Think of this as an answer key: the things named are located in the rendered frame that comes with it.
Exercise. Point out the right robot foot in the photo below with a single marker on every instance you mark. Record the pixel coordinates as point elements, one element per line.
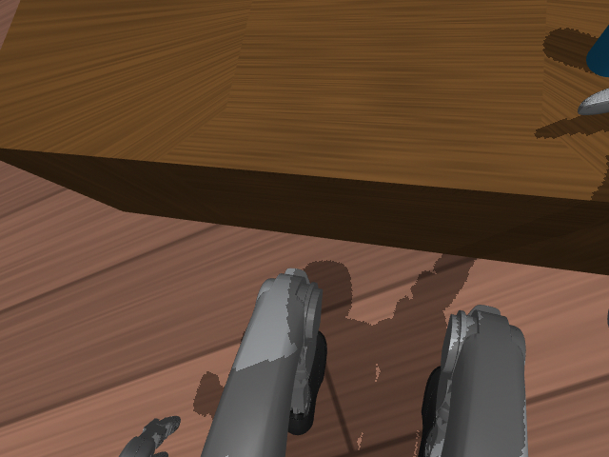
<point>429,410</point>

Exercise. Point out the right robot hand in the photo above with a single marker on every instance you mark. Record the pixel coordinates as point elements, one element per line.
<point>597,103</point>

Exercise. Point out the left robot hand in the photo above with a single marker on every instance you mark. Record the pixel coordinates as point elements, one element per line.
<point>152,436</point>

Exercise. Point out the can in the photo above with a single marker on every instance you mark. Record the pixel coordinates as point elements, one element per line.
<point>597,58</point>

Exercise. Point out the left robot foot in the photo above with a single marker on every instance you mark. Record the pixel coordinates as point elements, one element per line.
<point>302,422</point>

